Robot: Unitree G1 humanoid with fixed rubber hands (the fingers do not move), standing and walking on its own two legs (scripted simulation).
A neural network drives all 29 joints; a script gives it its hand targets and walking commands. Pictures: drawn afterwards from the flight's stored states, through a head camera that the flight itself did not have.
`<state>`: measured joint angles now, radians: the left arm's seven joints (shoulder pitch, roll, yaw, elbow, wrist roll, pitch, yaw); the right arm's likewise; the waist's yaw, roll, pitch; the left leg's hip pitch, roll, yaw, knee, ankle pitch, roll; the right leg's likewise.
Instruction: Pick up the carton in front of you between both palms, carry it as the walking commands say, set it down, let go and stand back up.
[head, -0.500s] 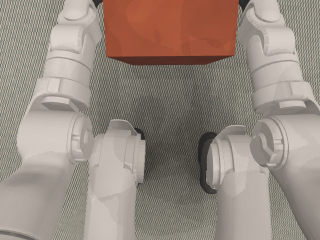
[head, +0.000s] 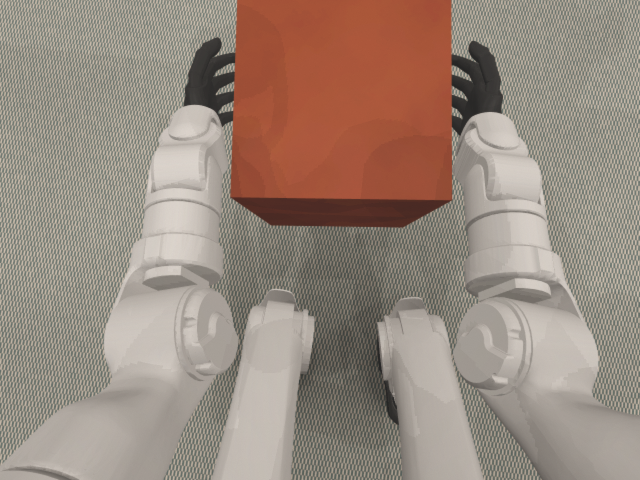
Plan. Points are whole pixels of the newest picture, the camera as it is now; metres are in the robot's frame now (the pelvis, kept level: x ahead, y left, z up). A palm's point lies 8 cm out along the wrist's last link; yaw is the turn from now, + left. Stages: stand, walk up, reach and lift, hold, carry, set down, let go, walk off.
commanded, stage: reach and lift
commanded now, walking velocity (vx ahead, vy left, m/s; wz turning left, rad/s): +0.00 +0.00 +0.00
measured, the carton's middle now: (339, 139) +0.52 +0.03 -0.13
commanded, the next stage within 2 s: none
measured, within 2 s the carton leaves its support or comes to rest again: neither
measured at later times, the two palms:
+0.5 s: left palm (144, 76) +0.47 +0.17 +0.09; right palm (581, 83) +0.47 -0.13 +0.09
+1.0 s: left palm out of the picture +0.42 +0.16 +0.24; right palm out of the picture +0.43 -0.14 +0.25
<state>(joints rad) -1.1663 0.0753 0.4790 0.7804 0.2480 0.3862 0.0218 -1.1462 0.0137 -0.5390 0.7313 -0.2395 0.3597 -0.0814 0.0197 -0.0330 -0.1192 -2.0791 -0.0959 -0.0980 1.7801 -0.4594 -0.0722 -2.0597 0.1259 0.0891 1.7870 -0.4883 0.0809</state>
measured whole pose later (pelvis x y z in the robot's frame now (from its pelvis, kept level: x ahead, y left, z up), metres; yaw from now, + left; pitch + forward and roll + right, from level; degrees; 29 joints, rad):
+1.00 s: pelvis +0.10 +0.00 +0.26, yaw +1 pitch +15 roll +0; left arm -0.36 -0.12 0.31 0.54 0.21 0.38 0.03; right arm -0.35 0.16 -0.32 0.53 -0.21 0.36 -0.05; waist 0.01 -0.01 -0.17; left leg -0.69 -0.06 -0.14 0.76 -0.32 -0.03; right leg -0.68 0.07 0.14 0.77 -0.35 0.02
